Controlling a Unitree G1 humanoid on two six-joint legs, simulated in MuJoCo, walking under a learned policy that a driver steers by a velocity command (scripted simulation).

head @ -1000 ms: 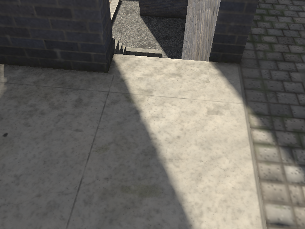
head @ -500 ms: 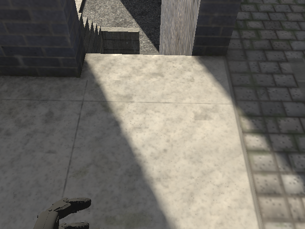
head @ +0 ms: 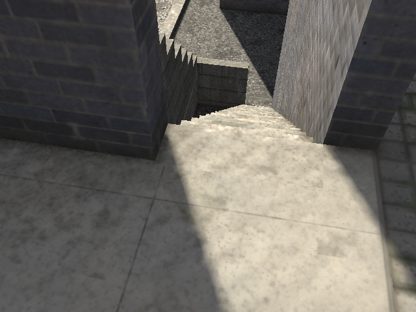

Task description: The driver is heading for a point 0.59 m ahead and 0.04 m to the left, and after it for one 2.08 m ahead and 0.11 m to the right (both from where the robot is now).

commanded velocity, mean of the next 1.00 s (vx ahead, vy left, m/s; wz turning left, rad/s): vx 0.50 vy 0.00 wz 0.00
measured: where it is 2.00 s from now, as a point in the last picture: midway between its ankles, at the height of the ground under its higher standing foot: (233, 164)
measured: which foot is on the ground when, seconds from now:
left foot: up 0.00-0.06, down 0.08-0.68, up 0.70-1.00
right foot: down 0.00-0.10, up 0.12-0.64, down 0.66-1.00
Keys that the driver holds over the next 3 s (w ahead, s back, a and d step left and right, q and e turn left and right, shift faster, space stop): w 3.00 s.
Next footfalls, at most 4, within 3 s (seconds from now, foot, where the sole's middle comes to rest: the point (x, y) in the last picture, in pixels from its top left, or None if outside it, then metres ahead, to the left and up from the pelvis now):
0.08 left None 0.23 0.14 -0.78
0.66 right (263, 294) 0.56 -0.10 -0.78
1.22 left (201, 216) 0.83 0.12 -0.78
1.74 right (267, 170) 1.07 -0.13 -0.78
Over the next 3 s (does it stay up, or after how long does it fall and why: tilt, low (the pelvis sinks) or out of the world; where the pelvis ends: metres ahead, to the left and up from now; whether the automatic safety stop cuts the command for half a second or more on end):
stays up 1.50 0.04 -0.34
